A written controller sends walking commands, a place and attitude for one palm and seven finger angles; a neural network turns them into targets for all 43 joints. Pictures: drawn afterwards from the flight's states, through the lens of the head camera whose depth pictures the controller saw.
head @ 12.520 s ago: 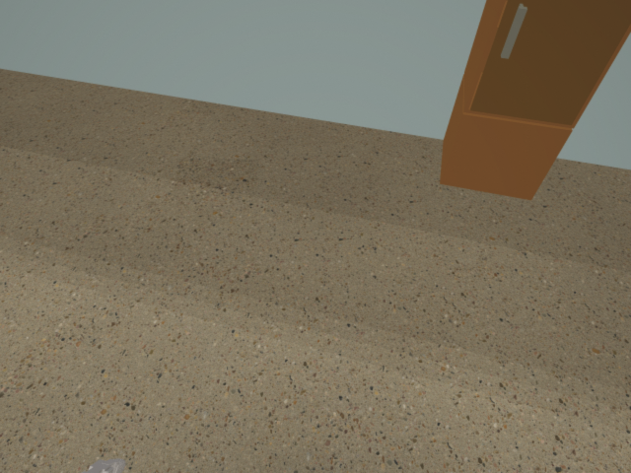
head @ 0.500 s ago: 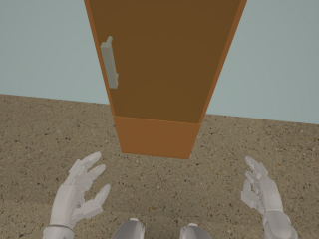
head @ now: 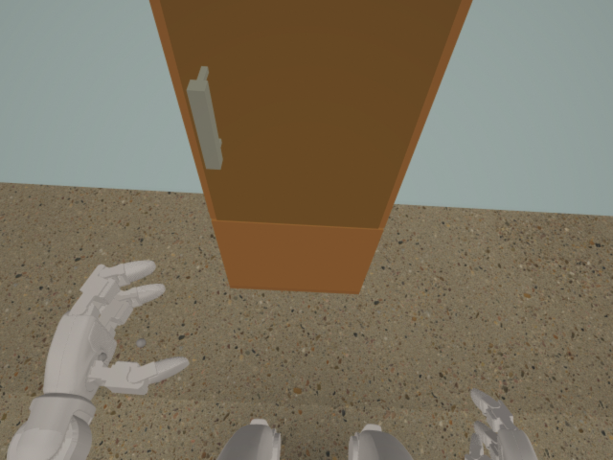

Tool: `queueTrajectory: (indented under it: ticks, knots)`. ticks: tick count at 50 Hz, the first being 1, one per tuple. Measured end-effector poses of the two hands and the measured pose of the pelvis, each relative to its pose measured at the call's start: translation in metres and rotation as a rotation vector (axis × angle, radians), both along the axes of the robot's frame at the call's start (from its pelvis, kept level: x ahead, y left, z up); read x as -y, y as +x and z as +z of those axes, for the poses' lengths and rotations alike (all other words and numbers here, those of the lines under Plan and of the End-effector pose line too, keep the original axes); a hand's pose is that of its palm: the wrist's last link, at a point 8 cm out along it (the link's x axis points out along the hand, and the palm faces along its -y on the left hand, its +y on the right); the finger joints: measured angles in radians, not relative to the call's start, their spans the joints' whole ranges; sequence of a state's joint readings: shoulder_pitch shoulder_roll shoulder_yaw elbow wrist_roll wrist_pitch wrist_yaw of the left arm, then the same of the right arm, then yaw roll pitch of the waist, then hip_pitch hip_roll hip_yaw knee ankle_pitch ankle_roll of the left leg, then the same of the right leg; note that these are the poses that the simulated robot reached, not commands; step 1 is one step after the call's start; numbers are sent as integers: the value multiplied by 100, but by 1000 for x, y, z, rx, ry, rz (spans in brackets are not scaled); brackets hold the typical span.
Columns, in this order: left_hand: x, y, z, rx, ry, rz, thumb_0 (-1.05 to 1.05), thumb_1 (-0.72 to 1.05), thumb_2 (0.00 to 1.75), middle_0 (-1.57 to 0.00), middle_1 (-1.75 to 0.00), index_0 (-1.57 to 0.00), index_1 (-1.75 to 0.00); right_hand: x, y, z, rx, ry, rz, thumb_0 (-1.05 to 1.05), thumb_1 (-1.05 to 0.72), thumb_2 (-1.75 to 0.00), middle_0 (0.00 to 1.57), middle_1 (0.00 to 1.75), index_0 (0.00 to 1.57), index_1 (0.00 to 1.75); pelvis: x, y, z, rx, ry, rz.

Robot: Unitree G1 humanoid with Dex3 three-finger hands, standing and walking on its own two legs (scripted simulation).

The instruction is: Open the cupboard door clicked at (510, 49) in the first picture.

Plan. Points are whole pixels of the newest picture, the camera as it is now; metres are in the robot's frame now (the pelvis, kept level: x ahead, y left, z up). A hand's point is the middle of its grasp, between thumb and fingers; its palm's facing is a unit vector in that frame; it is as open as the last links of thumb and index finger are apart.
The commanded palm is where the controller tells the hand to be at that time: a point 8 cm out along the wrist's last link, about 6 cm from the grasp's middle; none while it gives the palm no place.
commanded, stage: raise the hand with hooked fingers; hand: left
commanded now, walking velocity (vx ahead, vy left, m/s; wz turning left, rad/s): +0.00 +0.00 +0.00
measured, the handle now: (209, 120) +0.61 +0.20 +0.06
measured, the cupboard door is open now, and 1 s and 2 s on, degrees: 0 0 0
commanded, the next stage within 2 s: move the hooked fingers beside the handle in 1.12 s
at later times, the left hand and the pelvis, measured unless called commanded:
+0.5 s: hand (94, 295) +0.28 +0.26 +0.07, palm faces +0.05 -1.00 -0.06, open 13.9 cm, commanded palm +0.26 +0.31 +0.07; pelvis +0.01 +0.00 +0.02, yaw +1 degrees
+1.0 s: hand (98, 279) +0.30 +0.26 +0.07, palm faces +0.04 -1.00 -0.04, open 14.0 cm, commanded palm +0.27 +0.31 +0.08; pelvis +0.01 -0.01 +0.02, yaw +0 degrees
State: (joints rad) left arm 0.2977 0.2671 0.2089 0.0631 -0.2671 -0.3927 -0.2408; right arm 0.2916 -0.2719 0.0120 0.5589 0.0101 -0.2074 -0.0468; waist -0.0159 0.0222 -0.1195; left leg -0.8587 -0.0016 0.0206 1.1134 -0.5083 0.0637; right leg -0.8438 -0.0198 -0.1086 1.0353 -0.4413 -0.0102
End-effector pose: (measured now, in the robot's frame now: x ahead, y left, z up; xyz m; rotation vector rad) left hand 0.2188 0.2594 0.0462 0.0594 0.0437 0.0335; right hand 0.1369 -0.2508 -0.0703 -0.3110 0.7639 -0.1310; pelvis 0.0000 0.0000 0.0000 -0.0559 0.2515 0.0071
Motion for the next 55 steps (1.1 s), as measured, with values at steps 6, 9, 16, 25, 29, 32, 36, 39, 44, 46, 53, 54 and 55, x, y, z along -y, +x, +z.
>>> queueTrajectory:
  ticks: [6,9,16,25,29,32,36,39,44,46,53,54,55]
  knots:
    - [-10,7,4,1,-5,-10,0,-18,44,-28,-100,-27,-100,1,22,16,59,-21,11,1,-90,-89,20,30,20,30,-3,4,4,11,-2,1]
    - [-18,11,8,8,-5,5,0,-25,41,-29,-104,-28,-105,-6,33,21,84,-11,30,1,-90,-89,20,30,20,30,-3,6,7,15,-4,4]
    - [-35,23,16,3,4,14,-1,-40,34,-30,-114,-29,-114,-24,47,22,92,32,76,1,-90,-89,20,30,20,30,-2,9,12,22,-6,11]
    - [-56,41,26,-2,-3,20,-1,-48,31,-30,-119,-30,-119,-23,37,16,35,45,74,1,-90,-89,20,30,20,30,2,12,17,24,-3,10]
    - [-63,49,29,-3,-5,16,-1,-49,31,-30,-119,-30,-120,-13,28,15,5,28,57,1,-90,-89,20,30,20,30,4,13,18,24,-2,7]
    - [-67,55,32,1,-5,13,-1,-50,30,-30,-120,-30,-120,-5,21,16,-14,13,40,1,-90,-89,20,30,20,30,5,13,20,25,0,4]
    - [-68,61,36,11,-13,4,-1,-50,30,-30,-120,-30,-120,5,12,18,-27,-1,18,1,-90,-89,20,30,20,30,6,13,21,25,3,-1]
    - [-64,62,34,7,-21,-7,-1,-50,30,-30,-120,-30,-120,10,8,20,-30,-6,6,1,-90,-89,20,30,20,30,7,14,22,24,5,-5]
    - [-58,62,30,1,-23,-11,-1,-50,30,-30,-120,-30,-120,14,5,22,-29,-8,-2,1,-90,-89,20,30,20,30,8,13,22,25,9,-10]
    - [-56,61,29,3,-22,-4,-1,-50,30,-30,-120,-30,-120,13,5,22,-27,-6,-1,1,-90,-89,20,30,20,30,9,12,22,26,9,-10]
    - [-56,58,31,12,-14,6,-1,-50,30,-30,-120,-30,-120,7,10,19,-16,16,11,1,-90,-89,20,30,20,30,11,12,22,30,10,-7]
    - [-56,57,31,10,-14,7,-1,-50,30,-30,-120,-30,-120,6,11,19,-14,19,14,1,-90,-89,20,30,20,30,11,12,22,30,10,-6]
    - [-56,57,31,8,-15,7,-1,-50,30,-30,-120,-30,-120,5,13,19,-12,21,17,1,-90,-89,20,30,20,30,11,11,22,30,10,-6]
